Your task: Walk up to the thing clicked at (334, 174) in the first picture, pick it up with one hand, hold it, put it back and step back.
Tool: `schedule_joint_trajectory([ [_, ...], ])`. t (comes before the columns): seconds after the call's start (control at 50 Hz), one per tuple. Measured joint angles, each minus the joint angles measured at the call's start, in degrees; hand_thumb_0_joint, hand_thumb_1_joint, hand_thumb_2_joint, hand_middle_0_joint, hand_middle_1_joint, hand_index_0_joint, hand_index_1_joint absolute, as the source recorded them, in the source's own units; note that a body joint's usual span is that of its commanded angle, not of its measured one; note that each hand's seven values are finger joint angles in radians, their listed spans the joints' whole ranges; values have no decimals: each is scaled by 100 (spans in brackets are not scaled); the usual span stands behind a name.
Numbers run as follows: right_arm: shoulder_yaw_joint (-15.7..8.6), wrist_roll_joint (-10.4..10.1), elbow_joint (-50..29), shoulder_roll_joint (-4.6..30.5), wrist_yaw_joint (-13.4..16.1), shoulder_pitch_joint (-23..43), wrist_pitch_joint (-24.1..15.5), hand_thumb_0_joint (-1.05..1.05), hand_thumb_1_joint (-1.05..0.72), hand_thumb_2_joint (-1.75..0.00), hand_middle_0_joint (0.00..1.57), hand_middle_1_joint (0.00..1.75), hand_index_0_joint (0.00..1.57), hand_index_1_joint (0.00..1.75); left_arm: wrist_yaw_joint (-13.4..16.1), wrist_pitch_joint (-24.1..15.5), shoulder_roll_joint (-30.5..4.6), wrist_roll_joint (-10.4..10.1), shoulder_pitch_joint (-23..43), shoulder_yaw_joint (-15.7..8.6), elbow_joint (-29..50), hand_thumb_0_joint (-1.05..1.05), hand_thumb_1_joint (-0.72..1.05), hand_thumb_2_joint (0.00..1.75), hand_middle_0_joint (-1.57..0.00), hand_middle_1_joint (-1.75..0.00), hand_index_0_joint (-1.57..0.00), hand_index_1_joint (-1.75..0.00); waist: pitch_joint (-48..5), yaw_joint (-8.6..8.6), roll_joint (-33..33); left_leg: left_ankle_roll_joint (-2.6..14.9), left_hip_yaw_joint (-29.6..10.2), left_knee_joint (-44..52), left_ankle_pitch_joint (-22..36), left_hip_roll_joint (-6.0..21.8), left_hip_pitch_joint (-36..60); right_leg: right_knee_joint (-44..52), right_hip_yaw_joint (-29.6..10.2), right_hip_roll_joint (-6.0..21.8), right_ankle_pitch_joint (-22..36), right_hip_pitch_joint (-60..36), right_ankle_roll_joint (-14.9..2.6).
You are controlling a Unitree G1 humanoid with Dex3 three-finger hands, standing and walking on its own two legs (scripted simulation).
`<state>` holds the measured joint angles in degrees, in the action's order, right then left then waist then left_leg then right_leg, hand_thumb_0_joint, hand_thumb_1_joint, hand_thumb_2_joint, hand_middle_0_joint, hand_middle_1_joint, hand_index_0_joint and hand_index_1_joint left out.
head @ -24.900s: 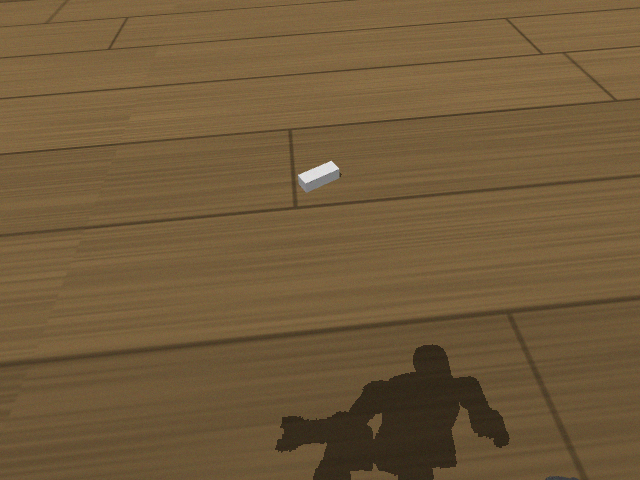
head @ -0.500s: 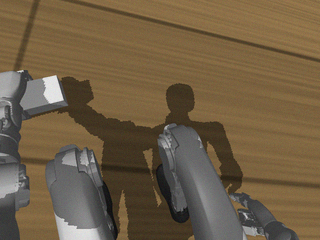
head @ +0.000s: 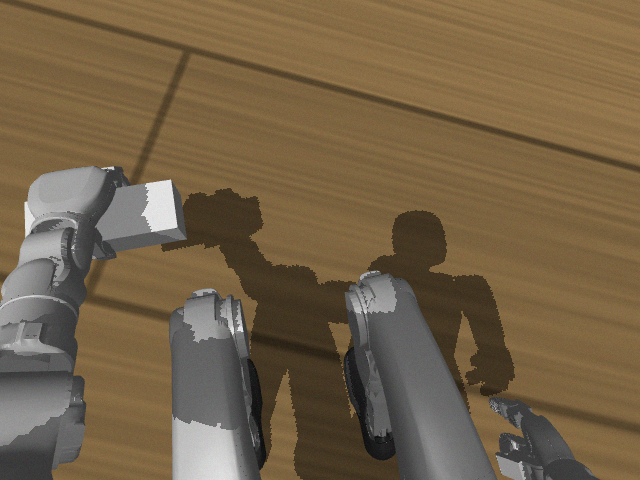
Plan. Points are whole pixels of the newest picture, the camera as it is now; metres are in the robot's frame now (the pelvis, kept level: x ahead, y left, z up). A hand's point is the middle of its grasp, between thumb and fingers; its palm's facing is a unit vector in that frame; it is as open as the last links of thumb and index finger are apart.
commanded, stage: lift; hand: left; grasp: from above
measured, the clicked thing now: (110, 221) +0.44 +0.28 -0.14
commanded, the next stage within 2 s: hold in 1.22 s
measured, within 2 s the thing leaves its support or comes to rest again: neither
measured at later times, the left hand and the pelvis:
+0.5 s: hand out of the picture +0.37 +0.28 +0.09, palm faces -0.40 -0.11 -0.91, open 10.0 cm; pelvis +0.01 +0.00 +0.17, yaw +4 degrees
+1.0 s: hand out of the picture +0.37 +0.27 +0.23, palm faces -0.41 -0.10 -0.91, open 10.0 cm; pelvis +0.06 +0.01 +0.31, yaw +5 degrees
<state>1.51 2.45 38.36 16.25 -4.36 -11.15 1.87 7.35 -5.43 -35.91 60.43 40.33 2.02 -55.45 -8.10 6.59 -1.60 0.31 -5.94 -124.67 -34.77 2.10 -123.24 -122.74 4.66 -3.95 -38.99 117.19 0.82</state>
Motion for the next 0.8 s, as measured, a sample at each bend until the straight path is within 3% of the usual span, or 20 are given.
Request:
schedule_joint_trajectory([
  [0.32,-132,-327,-125,-164,389,165,77,0,-91,-90,20,30,21,30,-193,440,393,-399,-1079,310,1184,0,4,45,-66,-59,-68,-57,-276,-214,-94,4,184,1712,145,-4,1904,1674,-175,50,198,-1818,-15],
  [0.52,-175,-472,11,-222,619,68,72,1,-91,-90,20,30,21,30,-236,607,650,-395,-1694,445,1535,0,3,47,-67,-59,-69,-56,-256,-210,-104,16,304,3250,357,-16,3729,3225,-295,88,468,-3603,-10],
  [0.8,-240,-543,199,-231,780,-297,-227,1,-91,-90,20,30,21,30,-180,482,953,-352,-2171,705,1173,0,1,49,-67,-59,-69,-57,-127,-270,-82,41,469,5295,745,-38,6079,5300,-465,142,938,-5904,0],
])
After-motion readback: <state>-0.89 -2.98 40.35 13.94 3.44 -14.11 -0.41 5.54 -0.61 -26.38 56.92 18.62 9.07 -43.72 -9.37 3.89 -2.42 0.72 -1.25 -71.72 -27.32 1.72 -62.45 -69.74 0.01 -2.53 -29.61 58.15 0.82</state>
